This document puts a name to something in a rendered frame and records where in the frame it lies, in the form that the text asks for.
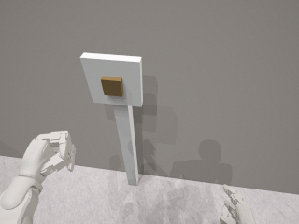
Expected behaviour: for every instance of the left robot hand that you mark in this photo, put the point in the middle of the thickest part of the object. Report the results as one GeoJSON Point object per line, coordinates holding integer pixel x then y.
{"type": "Point", "coordinates": [40, 159]}

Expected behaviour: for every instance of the right robot hand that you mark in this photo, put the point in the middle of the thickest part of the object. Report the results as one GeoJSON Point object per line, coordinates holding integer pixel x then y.
{"type": "Point", "coordinates": [240, 212]}

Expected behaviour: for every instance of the panel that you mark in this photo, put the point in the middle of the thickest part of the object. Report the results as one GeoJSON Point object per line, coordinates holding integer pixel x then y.
{"type": "Point", "coordinates": [129, 68]}

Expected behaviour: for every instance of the robot left forearm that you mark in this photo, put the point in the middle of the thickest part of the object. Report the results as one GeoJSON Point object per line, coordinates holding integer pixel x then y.
{"type": "Point", "coordinates": [20, 200]}

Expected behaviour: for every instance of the button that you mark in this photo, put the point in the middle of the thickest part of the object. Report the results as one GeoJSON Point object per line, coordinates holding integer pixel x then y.
{"type": "Point", "coordinates": [112, 86]}

